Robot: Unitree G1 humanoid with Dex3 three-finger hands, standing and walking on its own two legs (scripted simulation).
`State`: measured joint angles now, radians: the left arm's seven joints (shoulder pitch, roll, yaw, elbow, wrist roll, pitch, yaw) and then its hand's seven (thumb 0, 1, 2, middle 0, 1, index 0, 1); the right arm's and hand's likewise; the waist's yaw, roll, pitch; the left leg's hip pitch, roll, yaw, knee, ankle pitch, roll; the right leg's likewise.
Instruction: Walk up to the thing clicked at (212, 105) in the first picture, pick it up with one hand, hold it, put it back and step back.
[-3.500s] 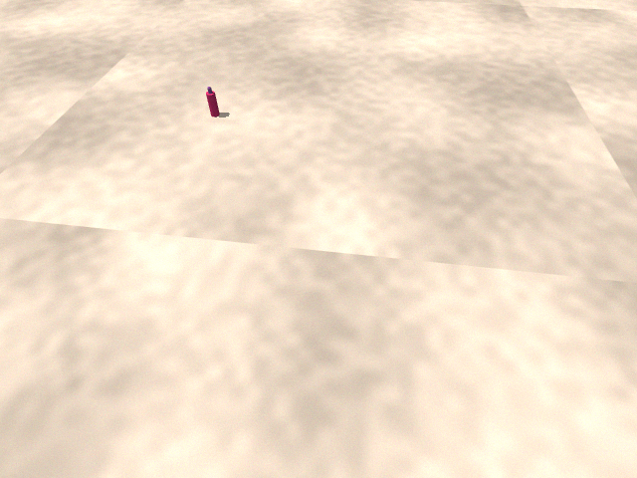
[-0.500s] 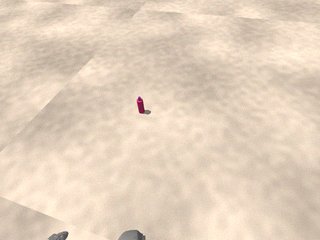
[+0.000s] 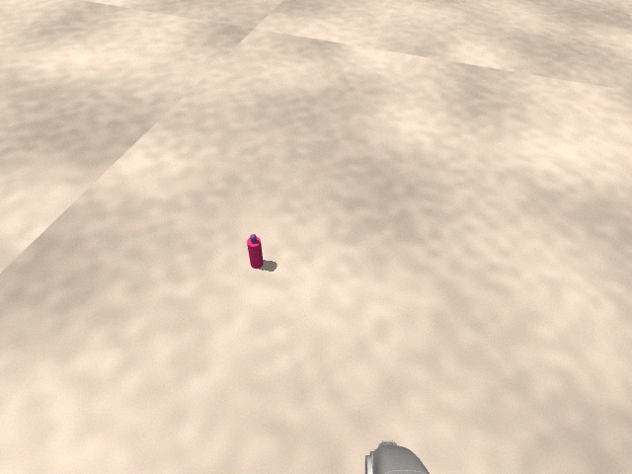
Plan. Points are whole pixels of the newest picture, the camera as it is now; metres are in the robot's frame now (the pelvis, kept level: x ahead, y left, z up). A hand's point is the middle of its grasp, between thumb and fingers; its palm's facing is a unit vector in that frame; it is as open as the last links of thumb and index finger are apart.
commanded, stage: walk up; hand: left
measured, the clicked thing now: (255, 250) +0.99 +0.21 -0.68
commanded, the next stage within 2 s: none
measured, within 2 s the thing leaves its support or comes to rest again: neither
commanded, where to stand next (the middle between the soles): +0.65 -0.01 m, yaw +2 degrees
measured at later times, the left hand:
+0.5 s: hand (163, 414) +0.23 +0.24 -0.13, palm faces +0.03 -0.92 -0.39, open 7.4 cm
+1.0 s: hand (188, 292) +0.45 +0.24 -0.14, palm faces -0.04 -0.91 -0.41, open 7.4 cm
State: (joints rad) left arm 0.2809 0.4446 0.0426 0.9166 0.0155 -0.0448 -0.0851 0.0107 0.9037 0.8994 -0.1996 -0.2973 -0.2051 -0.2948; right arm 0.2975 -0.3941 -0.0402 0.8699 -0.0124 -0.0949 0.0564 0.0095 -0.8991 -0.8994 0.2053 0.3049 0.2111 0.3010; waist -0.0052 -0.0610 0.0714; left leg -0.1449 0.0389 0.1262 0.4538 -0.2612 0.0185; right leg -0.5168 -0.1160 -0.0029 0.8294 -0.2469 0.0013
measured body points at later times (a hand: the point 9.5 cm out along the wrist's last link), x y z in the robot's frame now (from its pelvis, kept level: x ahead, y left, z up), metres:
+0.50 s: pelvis +0.21 -0.05 +0.00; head +0.23 -0.05 +0.45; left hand +0.23 +0.28 -0.11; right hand +0.32 -0.36 -0.12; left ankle +0.33 +0.11 -0.71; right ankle +0.19 -0.16 -0.74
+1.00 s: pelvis +0.40 -0.05 -0.02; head +0.41 -0.06 +0.43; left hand +0.45 +0.29 -0.11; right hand +0.45 -0.37 -0.13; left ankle +0.35 +0.10 -0.74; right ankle +0.50 -0.17 -0.74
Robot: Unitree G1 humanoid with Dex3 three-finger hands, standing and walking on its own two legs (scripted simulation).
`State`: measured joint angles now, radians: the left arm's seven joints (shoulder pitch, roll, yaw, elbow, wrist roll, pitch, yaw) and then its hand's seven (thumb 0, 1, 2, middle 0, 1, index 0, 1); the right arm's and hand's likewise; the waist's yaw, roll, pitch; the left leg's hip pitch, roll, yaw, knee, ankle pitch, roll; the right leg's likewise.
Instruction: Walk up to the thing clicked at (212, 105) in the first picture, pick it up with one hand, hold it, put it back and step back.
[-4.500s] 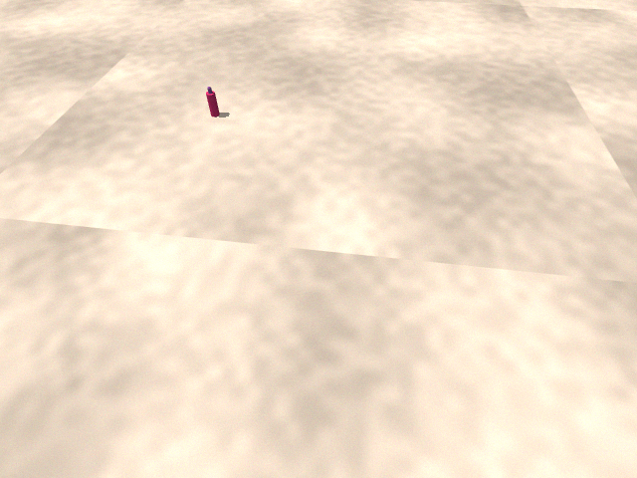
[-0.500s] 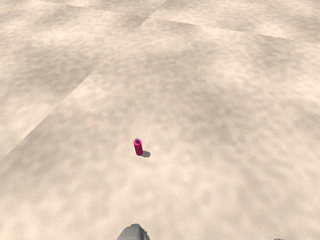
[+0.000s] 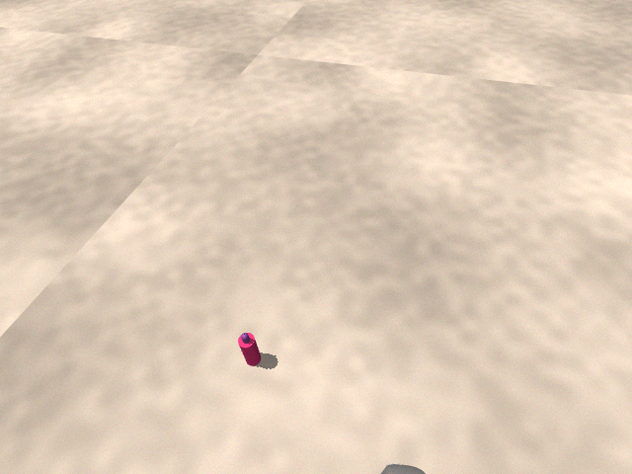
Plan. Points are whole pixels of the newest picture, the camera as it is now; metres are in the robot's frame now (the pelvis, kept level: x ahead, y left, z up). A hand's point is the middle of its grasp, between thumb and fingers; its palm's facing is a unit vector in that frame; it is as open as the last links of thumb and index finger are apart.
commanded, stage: walk up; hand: left
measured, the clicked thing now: (249, 347) +0.60 +0.25 -0.67
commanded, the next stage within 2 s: none
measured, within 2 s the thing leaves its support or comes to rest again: neither
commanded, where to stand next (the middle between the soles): +0.25 +0.03 m, yaw +0 degrees
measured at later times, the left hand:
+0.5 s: hand out of the picture +0.17 +0.31 -0.15, palm faces -0.02 -0.92 -0.38, open 7.4 cm
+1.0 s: hand (150, 398) +0.27 +0.28 -0.14, palm faces -0.04 -0.93 -0.36, open 7.4 cm
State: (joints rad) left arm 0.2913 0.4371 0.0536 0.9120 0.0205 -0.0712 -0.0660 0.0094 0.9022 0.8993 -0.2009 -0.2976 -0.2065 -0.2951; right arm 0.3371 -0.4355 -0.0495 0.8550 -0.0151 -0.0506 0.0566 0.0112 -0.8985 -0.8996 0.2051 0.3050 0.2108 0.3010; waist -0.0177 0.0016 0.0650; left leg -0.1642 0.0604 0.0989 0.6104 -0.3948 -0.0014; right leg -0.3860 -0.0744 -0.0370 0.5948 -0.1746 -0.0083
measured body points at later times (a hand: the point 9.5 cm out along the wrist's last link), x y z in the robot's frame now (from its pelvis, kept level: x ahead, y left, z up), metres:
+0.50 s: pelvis +0.14 +0.03 +0.00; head +0.17 +0.05 +0.44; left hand +0.17 +0.36 -0.13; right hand +0.25 -0.28 -0.10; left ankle +0.22 +0.15 -0.72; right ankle +0.11 -0.11 -0.69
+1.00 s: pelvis +0.19 +0.03 +0.01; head +0.20 +0.02 +0.46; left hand +0.27 +0.33 -0.11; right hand +0.27 -0.27 -0.13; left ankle +0.22 +0.15 -0.72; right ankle +0.23 -0.10 -0.72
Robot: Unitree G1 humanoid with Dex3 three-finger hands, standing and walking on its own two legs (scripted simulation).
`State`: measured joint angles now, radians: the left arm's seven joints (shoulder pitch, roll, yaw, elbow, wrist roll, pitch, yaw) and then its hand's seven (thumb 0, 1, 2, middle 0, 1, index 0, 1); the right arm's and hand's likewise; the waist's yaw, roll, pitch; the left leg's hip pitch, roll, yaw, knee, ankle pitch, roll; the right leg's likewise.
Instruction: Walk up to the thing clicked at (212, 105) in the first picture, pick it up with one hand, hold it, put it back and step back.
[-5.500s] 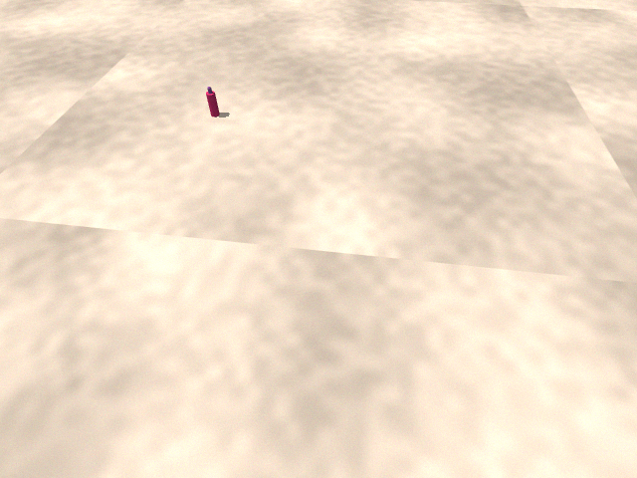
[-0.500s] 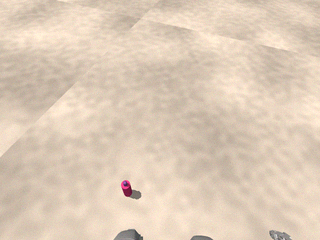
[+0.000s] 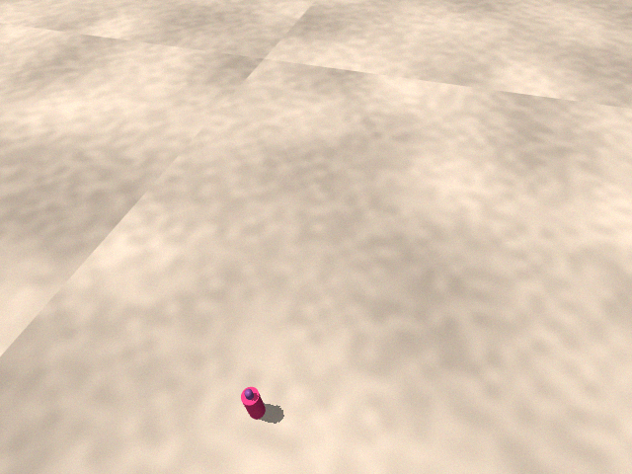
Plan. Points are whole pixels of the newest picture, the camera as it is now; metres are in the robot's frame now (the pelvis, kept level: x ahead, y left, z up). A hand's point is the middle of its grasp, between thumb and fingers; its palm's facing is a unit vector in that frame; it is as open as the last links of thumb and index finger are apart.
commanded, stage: walk up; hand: left
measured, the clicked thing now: (252, 401) +0.41 +0.22 -0.68
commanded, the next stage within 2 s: stand in 1.08 s
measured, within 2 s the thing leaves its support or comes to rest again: neither
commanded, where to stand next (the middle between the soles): +0.06 +0.00 m, yaw +1 degrees
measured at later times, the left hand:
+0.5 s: hand out of the picture +0.10 +0.25 -0.14, palm faces -0.01 -0.95 -0.32, open 7.4 cm
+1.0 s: hand out of the picture +0.09 +0.25 -0.14, palm faces +0.01 -0.94 -0.33, open 7.4 cm
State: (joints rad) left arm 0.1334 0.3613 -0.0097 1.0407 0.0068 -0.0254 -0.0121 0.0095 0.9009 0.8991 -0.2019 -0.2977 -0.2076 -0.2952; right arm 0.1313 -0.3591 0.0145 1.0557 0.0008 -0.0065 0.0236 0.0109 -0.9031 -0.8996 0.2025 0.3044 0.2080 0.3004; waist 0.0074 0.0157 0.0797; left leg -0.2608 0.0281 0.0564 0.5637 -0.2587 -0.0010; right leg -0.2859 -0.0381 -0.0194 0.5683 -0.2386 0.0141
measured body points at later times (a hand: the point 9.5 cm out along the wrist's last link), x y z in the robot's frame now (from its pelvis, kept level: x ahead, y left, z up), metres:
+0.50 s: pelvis +0.01 +0.00 +0.02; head +0.02 +0.01 +0.47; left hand +0.10 +0.30 -0.12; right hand +0.11 -0.30 -0.11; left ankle +0.03 +0.12 -0.73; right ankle +0.04 -0.13 -0.73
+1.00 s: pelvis +0.02 +0.00 +0.02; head +0.02 +0.00 +0.47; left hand +0.09 +0.30 -0.12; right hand +0.11 -0.29 -0.12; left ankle +0.03 +0.12 -0.73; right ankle +0.04 -0.13 -0.73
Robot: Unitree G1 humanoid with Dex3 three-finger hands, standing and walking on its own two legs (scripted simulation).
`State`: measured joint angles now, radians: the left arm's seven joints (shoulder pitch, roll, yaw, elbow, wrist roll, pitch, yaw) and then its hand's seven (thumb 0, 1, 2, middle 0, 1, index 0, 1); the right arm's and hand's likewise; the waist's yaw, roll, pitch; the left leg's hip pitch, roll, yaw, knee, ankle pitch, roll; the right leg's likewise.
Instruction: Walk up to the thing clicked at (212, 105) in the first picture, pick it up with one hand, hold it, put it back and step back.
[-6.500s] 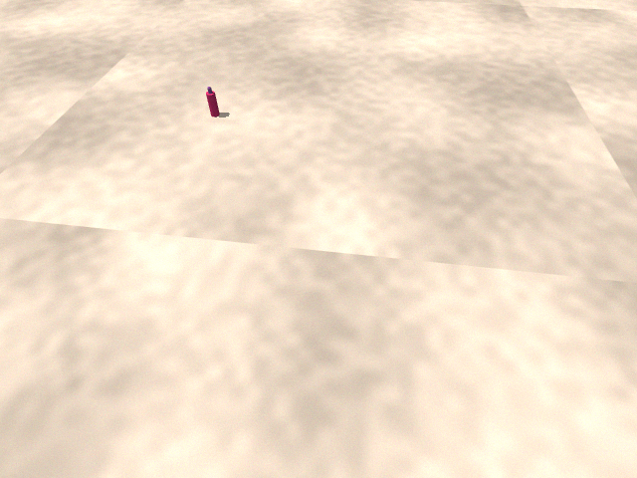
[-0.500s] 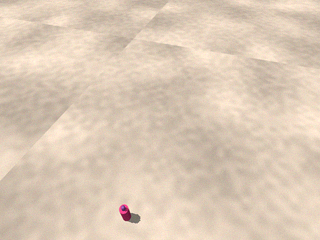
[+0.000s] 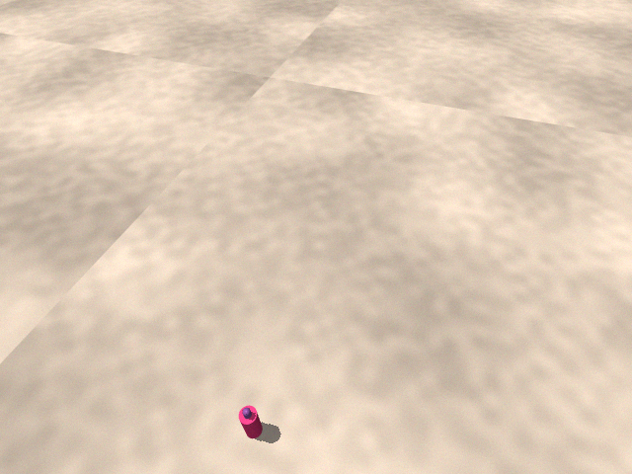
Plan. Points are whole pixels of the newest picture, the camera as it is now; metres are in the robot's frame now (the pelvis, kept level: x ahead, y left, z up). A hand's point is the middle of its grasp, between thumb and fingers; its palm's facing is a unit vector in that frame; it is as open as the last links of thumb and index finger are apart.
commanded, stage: walk up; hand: left
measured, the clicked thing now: (250, 420) +0.39 +0.21 -0.69
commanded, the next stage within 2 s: stand in 0.08 s
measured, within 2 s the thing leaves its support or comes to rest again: neither
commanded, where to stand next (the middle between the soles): +0.04 +0.00 m, yaw +0 degrees
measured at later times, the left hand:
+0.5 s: hand out of the picture +0.08 +0.25 -0.16, palm faces -0.01 -0.94 -0.34, open 7.4 cm
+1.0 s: hand out of the picture +0.09 +0.25 -0.16, palm faces -0.01 -0.94 -0.34, open 7.4 cm
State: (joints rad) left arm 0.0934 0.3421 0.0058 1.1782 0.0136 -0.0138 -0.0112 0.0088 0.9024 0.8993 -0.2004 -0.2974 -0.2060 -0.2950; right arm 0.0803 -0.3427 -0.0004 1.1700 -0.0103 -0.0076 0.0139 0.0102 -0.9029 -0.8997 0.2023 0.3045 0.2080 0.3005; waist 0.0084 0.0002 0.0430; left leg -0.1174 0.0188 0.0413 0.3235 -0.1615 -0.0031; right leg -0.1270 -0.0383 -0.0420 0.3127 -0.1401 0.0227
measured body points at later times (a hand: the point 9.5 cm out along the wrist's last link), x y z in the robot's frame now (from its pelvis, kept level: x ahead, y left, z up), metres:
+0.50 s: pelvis +0.01 +0.00 +0.00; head +0.01 +0.00 +0.45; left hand +0.08 +0.30 -0.13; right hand +0.08 -0.30 -0.13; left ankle +0.01 +0.12 -0.75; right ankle +0.02 -0.13 -0.75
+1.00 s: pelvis +0.02 -0.01 +0.00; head +0.03 -0.01 +0.45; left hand +0.09 +0.29 -0.13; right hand +0.11 -0.31 -0.13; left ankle +0.01 +0.12 -0.75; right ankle +0.02 -0.13 -0.75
